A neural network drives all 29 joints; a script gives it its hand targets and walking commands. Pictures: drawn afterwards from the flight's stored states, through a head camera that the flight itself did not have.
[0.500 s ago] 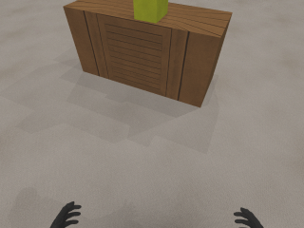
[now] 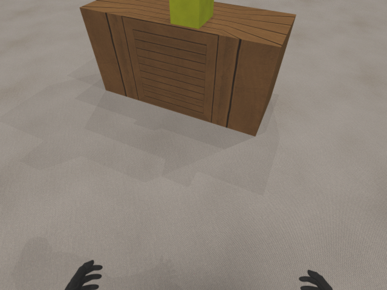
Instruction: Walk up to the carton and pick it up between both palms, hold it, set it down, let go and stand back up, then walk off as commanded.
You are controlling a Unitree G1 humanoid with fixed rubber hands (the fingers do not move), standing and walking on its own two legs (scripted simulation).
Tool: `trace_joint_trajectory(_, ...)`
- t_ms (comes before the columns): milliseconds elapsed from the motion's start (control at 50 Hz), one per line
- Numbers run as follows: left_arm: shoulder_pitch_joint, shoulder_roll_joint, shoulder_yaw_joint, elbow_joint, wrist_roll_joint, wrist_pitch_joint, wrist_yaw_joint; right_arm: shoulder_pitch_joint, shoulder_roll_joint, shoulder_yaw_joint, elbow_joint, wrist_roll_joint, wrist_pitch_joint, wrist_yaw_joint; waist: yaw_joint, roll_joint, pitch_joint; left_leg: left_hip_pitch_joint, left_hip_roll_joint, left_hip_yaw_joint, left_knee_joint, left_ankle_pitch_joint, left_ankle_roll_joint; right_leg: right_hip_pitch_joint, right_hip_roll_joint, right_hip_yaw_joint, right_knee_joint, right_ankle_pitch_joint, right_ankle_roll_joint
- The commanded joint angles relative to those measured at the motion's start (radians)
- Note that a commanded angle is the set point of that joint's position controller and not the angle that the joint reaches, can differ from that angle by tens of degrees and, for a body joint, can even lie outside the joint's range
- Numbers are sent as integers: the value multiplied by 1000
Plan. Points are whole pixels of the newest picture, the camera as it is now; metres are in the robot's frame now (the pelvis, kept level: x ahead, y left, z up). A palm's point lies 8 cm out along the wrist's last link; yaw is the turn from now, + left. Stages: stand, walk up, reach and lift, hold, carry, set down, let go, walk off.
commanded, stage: stand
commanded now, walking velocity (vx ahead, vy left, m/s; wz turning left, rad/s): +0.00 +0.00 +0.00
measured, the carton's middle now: out of the picture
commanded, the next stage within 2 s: none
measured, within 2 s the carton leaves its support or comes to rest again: neither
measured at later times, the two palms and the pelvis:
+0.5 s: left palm out of the picture +0.12 +0.26 -0.09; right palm out of the picture +0.10 -0.28 -0.10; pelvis +0.00 +0.00 +0.01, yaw +0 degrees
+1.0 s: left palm out of the picture +0.10 +0.26 -0.09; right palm out of the picture +0.08 -0.28 -0.10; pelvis -0.01 +0.00 +0.01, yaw +0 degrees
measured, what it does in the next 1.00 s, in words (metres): stands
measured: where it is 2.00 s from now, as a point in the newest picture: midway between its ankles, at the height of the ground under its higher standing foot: outside the picture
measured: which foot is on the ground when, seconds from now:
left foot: down 0.00-1.00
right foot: down 0.00-1.00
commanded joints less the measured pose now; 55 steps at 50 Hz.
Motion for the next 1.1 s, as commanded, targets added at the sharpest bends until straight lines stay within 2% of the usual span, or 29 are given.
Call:
trace_joint_trajectory(0,-96,260,73,13,12,-44,13,-87,-203,-67,-36,-12,-18,-12,-22,-83,-14,16,80,-87,-143,195,77,37,-126,177,-251,241,-64)
trace_joint_trajectory(140,-89,274,82,37,18,-37,2,-107,-215,-64,-8,-18,-21,-3,7,-61,6,0,93,-105,-222,124,80,64,-101,144,-262,142,-56)
trace_joint_trajectory(160,-91,274,80,42,12,-35,8,-79,-228,-67,-2,-12,-20,2,-15,-61,6,17,95,-103,-219,146,71,42,-112,142,-254,167,-59)
trace_joint_trajectory(180,-62,262,77,33,10,-42,6,-105,-244,-73,-10,-17,-24,-3,6,-6,16,17,89,-96,-199,175,75,53,-108,156,-260,204,-60)
trace_joint_trajectory(220,-65,251,71,43,13,-51,2,-87,-234,-67,-12,-13,-29,-5,1,-86,-25,57,98,-109,-205,240,74,58,-107,136,-227,249,-63)
trace_joint_trajectory(280,-76,273,70,60,12,-41,9,-80,-214,-65,9,-11,-24,-10,-13,-79,-20,69,95,-89,-182,293,62,81,-107,131,-240,346,-56)
trace_joint_trajectory(300,-55,250,78,65,7,-40,4,-83,-233,-70,10,-15,-30,-15,11,-53,-78,104,99,-81,-164,285,66,88,-113,136,-232,357,-58)
trace_joint_trajectory(340,-105,253,67,51,13,-37,5,-71,-228,-61,9,-14,-20,-15,-19,-47,-6,54,96,-81,-187,280,65,76,-107,124,-222,372,-63)
trace_joint_trajectory(360,-100,247,71,62,4,-35,11,-67,-224,-62,15,-19,-21,-14,-10,-8,-33,80,113,-111,-197,309,81,61,-107,130,-211,315,-60)
trace_joint_trajectory(380,-65,271,71,76,4,-36,14,-78,-228,-67,21,-23,-16,-8,10,-62,-5,56,109,-109,-213,292,79,73,-88,109,-216,305,-55)
trace_joint_trajectory(420,-93,260,75,71,19,-39,16,-92,-213,-68,13,-10,-17,-5,-17,-55,-3,64,100,-95,-201,239,63,50,-108,143,-244,280,-61)
trace_joint_trajectory(440,-80,246,69,71,7,-40,9,-101,-229,-63,19,-17,-20,-7,6,-17,-52,65,114,-104,-216,221,75,99,-104,123,-250,253,-57)
trace_joint_trajectory(460,-78,266,75,74,6,-33,4,-91,-217,-68,18,-12,-21,-11,4,-59,-43,48,100,-104,-229,205,70,115,-95,119,-265,238,-51)
trace_joint_trajectory(500,-77,279,72,85,10,-33,3,-111,-204,-61,16,-13,-13,-11,-7,-28,39,25,97,-95,-230,156,67,61,-112,141,-283,198,-48)
trace_joint_trajectory(540,-100,291,76,94,16,-35,7,-79,-212,-60,46,-9,-7,-6,-21,-107,86,45,94,-96,-275,128,63,6,-117,166,-327,137,-54)
trace_joint_trajectory(560,-80,271,73,86,9,-33,2,-104,-233,-65,36,-10,-10,-8,-1,-67,61,35,94,-96,-258,133,66,45,-116,155,-332,126,-51)
trace_joint_trajectory(660,-91,284,74,92,8,-30,0,-126,-213,-65,49,-11,-20,4,7,-56,-12,69,91,-101,-272,98,64,57,-104,153,-331,93,-43)
trace_joint_trajectory(720,-118,280,73,100,17,-32,-1,-109,-190,-59,67,-10,-15,2,-10,-93,51,69,97,-91,-294,119,62,15,-114,155,-362,75,-35)
trace_joint_trajectory(740,-73,249,63,104,12,-38,-1,-112,-227,-57,59,-13,-19,-2,4,-47,65,69,100,-95,-282,107,62,28,-105,159,-370,92,-42)
trace_joint_trajectory(800,-89,272,75,110,8,-34,-5,-131,-197,-51,64,-12,-17,0,1,-99,38,62,99,-98,-277,131,66,44,-107,150,-375,117,-33)
trace_joint_trajectory(840,-96,266,69,126,7,-34,0,-97,-195,-44,79,-10,-17,4,-8,-32,24,89,100,-100,-298,143,61,56,-122,160,-341,147,-38)
trace_joint_trajectory(860,-75,274,73,121,11,-33,0,-79,-213,-54,96,-10,-12,-1,-8,-75,11,97,105,-109,-302,181,58,77,-106,141,-347,168,-39)
trace_joint_trajectory(920,-94,267,69,130,13,-35,5,-122,-198,-50,72,-10,-26,2,2,-50,27,95,100,-97,-302,210,45,85,-101,137,-347,243,-28)
trace_joint_trajectory(940,-103,260,64,139,12,-35,2,-99,-219,-59,85,-7,-23,7,-7,-78,-9,92,102,-88,-293,206,37,106,-113,122,-356,220,-30)
trace_joint_trajectory(960,-93,261,68,135,8,-34,0,-133,-207,-55,86,-5,-17,3,1,-40,-49,126,99,-84,-271,209,42,96,-114,127,-357,216,-31)
trace_joint_trajectory(980,-92,246,55,137,10,-34,5,-141,-200,-55,79,-8,-18,3,2,-78,6,95,103,-103,-294,185,50,100,-111,137,-371,199,-30)
trace_joint_trajectory(1000,-114,278,67,135,21,-36,6,-105,-198,-58,72,-6,-20,5,-27,-113,43,81,98,-85,-295,189,42,63,-112,134,-383,201,-32)
trace_joint_trajectory(1020,-123,279,74,141,20,-37,4,-114,-205,-54,86,-16,-17,1,-10,-43,14,106,99,-86,-298,177,52,80,-122,156,-383,202,-35)
trace_joint_trajectory(1080,-102,257,65,135,16,-39,-3,-94,-206,-58,93,-9,-17,-4,-14,-81,-7,113,109,-94,-306,224,53,112,-106,126,-357,256,-32)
